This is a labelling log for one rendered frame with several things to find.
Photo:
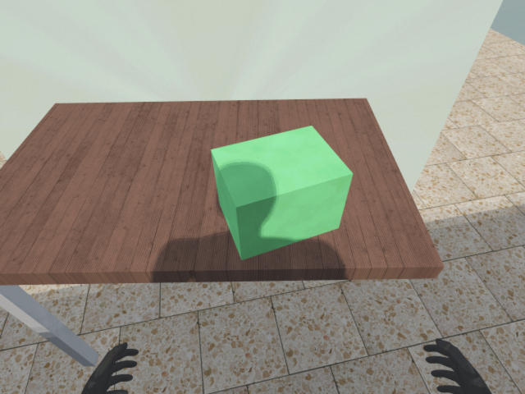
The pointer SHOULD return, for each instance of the robot left hand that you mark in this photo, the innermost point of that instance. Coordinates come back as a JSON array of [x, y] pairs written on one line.
[[101, 379]]

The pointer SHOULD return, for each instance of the carton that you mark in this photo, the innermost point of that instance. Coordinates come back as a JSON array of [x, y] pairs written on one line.
[[280, 189]]

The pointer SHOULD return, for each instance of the robot right hand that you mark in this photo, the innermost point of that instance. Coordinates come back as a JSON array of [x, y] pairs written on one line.
[[464, 373]]

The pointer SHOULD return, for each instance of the table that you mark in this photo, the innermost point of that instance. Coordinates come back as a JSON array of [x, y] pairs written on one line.
[[126, 192]]

